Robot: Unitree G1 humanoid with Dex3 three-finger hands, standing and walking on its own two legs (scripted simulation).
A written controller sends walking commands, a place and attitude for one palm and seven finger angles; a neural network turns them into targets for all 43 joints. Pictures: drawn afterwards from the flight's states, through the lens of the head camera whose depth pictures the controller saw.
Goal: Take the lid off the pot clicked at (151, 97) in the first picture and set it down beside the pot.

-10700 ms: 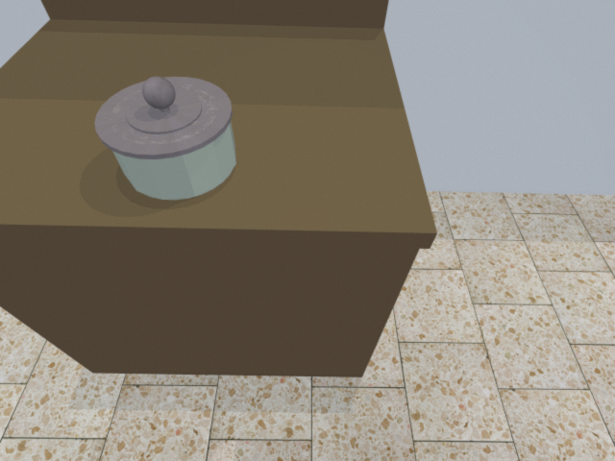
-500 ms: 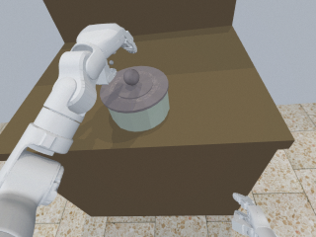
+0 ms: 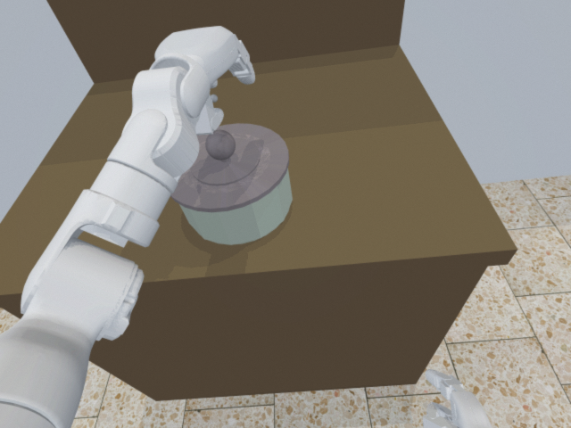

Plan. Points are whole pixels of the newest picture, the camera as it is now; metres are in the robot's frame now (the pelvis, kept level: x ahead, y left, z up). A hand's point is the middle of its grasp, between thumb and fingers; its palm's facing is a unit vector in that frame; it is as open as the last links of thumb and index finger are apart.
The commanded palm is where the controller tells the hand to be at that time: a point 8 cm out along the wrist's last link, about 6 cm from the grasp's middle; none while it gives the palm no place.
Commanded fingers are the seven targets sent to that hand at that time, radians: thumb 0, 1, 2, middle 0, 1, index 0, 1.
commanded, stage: move the open hand above the knob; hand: left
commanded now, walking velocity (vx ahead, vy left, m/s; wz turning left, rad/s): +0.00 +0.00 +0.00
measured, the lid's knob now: (220, 145) +0.48 +0.09 +0.17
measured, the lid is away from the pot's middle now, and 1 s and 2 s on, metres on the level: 0.00 0.00 0.00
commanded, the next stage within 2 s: lower the open fingers around the knob in 1.14 s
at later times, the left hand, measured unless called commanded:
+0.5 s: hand (200, 107) +0.44 +0.09 +0.25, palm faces -0.03 -0.04 -1.00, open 9.7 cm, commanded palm +0.41 +0.11 +0.31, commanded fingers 0.00 -0.35 1.72 -0.90 -0.08 -0.90 -0.08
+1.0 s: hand (199, 103) +0.45 +0.09 +0.25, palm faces -0.01 -0.06 -1.00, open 9.7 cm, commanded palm +0.40 +0.12 +0.31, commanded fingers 0.00 -0.35 1.72 -0.90 -0.08 -0.90 -0.08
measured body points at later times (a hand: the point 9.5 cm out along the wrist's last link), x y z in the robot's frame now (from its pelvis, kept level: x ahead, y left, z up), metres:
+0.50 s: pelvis -0.01 +0.00 +0.00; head +0.01 -0.05 +0.45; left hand +0.44 +0.09 +0.30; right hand +0.18 -0.22 -0.11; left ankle -0.03 +0.11 -0.74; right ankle +0.02 -0.12 -0.74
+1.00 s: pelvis +0.00 +0.00 +0.00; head +0.01 -0.05 +0.45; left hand +0.44 +0.10 +0.31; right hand +0.17 -0.23 -0.12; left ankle -0.03 +0.11 -0.74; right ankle +0.02 -0.12 -0.74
